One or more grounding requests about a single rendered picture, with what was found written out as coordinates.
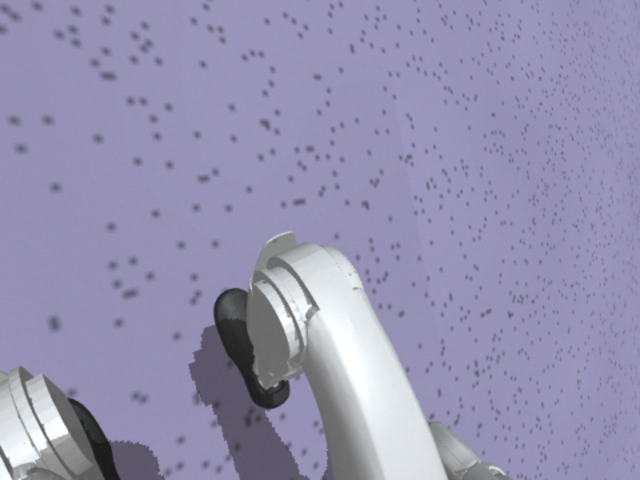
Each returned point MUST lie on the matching right robot foot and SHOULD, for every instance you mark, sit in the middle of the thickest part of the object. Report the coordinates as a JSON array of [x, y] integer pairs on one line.
[[230, 315]]

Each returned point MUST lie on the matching left robot foot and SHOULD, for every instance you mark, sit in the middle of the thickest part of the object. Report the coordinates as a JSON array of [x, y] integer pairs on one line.
[[99, 443]]

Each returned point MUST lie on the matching right robot arm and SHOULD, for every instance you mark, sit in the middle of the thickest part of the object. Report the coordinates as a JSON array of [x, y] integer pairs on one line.
[[485, 471]]

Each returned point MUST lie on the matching right robot hand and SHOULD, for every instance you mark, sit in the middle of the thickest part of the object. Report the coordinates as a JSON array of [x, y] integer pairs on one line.
[[456, 456]]

